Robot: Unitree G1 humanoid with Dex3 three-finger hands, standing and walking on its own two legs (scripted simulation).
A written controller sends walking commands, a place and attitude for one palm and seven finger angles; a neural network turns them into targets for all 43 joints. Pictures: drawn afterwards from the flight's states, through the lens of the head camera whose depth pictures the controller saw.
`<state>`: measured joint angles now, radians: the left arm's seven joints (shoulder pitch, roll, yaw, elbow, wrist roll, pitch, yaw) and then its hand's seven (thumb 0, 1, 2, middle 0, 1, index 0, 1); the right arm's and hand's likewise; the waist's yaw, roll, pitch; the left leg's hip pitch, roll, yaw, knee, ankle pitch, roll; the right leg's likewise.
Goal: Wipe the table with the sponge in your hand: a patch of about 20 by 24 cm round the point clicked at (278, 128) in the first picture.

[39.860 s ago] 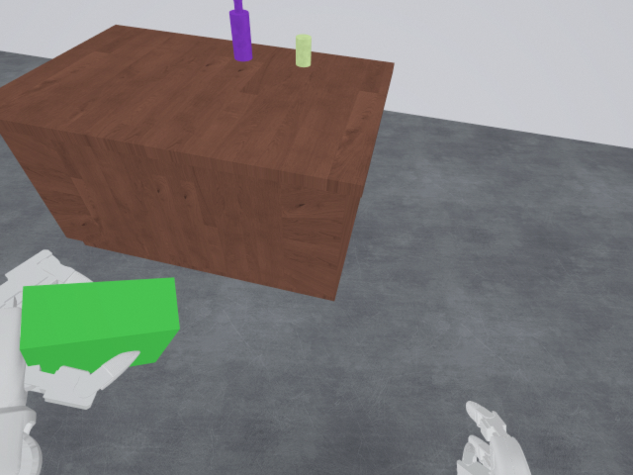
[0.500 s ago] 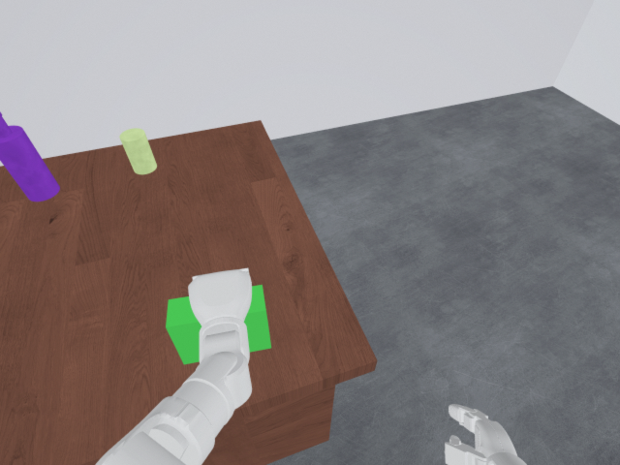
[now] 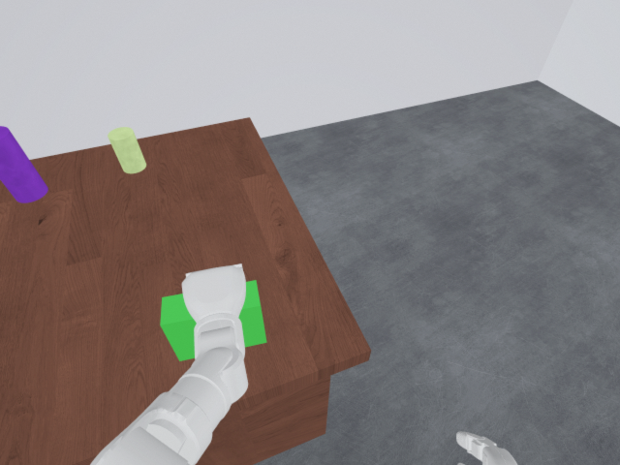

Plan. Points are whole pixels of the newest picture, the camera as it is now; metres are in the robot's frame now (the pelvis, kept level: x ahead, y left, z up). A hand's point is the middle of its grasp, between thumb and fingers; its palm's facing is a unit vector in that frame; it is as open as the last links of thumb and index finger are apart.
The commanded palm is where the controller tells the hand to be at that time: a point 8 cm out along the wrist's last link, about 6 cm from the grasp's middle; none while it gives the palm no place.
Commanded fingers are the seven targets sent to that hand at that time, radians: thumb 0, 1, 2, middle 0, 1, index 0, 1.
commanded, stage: wipe back along the third lane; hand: left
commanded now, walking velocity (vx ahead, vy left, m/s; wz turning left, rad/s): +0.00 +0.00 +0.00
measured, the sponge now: (219, 328) +0.33 +0.18 -0.06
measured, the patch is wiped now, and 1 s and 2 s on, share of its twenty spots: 1.00 1.00 1.00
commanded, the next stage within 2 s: slide back across to the middle lane in 0.04 s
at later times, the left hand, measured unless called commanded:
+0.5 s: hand (210, 315) +0.33 +0.18 -0.01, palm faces -0.06 -0.07 -1.00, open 9.0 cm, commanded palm +0.28 +0.19 +0.03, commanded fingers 0.00 0.10 1.30 -1.20 -1.60 -1.20 -1.60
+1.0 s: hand (172, 337) +0.29 +0.23 -0.02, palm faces -0.11 -0.08 -0.99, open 9.0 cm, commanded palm +0.28 +0.23 +0.02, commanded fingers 0.00 0.10 1.30 -1.20 -1.60 -1.20 -1.60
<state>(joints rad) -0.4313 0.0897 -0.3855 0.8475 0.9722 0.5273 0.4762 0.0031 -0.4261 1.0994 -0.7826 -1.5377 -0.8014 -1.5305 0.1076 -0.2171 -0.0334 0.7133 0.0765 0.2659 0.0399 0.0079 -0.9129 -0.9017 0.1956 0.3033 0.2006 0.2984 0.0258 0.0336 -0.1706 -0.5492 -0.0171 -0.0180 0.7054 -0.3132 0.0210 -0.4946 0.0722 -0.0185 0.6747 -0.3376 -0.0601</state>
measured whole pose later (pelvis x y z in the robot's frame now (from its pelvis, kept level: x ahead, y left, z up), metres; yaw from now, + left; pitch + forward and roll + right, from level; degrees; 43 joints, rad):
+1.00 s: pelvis +0.01 +0.00 +0.01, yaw +0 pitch +5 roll +0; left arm -0.14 0.23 -0.23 0.55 1.01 0.41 0.34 0.00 -0.45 1.10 -0.82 -1.50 -0.84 -1.49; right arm 0.06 -0.24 -0.02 0.66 0.08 0.19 -0.01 0.01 -0.91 -0.90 0.20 0.30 0.20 0.30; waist 0.04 0.04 -0.13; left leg -0.41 -0.02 -0.01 0.62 -0.30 0.02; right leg -0.36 0.07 0.00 0.60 -0.32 -0.06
